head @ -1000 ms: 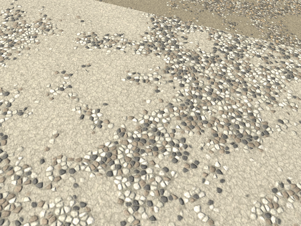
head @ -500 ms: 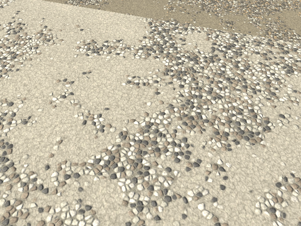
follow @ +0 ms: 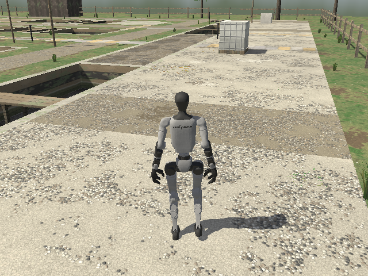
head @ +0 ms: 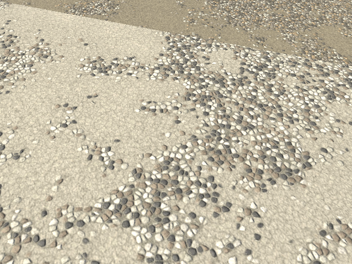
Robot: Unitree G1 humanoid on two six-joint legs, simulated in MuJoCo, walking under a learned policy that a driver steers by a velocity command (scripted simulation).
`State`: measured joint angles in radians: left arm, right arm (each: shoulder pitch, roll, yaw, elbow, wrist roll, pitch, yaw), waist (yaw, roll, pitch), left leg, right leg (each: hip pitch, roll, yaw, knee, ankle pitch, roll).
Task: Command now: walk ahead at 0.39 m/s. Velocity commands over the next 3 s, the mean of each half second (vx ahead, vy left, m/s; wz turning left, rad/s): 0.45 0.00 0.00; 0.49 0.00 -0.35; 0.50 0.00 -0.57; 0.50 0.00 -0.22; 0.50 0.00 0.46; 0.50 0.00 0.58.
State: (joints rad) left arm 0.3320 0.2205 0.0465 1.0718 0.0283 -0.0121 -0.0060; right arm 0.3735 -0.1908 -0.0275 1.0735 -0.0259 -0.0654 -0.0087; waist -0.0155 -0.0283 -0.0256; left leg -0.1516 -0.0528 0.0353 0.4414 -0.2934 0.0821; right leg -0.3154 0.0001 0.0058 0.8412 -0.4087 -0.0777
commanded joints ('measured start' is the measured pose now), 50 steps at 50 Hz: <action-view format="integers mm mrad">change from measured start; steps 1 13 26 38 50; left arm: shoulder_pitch -136 -431 -40 191 52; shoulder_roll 58 28 32 95 66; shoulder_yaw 9 -13 8 14 37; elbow -102 -241 -74 -48 -164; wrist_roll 5 -9 -13 -13 -7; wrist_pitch -49 -29 -90 -78 -43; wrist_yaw -26 -29 2 15 0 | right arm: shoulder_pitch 90 202 38 -448 -165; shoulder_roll -124 -105 -41 -62 -101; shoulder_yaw -22 1 -19 -10 -39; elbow -10 37 -61 -263 -240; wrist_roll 6 6 -18 5 -11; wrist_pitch -19 -42 1 10 -26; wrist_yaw -3 -15 26 32 -1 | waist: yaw -2 -31 -23 87 5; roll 91 146 -5 -38 87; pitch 196 168 77 109 6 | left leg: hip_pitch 146 169 -338 -473 92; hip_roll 319 242 146 96 369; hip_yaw -454 -127 -72 1 -325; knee -372 -293 730 205 -221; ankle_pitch -247 608 36 282 70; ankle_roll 119 102 -4 -99 76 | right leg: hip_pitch -440 -268 105 292 -292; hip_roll -67 -5 -211 -155 -57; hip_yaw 19 -134 213 183 63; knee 176 -213 -691 -627 365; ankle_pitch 115 310 314 623 85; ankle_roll -8 10 -151 -143 -18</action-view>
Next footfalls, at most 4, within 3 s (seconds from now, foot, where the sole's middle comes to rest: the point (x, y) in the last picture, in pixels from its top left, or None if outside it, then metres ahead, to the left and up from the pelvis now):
0.36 right None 0.35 -0.09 -0.78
0.90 left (157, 236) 0.66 0.07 -0.78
1.42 right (223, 199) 0.84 -0.22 -0.78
2.00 left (232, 140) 1.19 -0.30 -0.78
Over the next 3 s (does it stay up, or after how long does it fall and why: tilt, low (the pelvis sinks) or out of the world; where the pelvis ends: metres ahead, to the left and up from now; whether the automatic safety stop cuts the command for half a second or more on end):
stays up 1.49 -0.48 -0.01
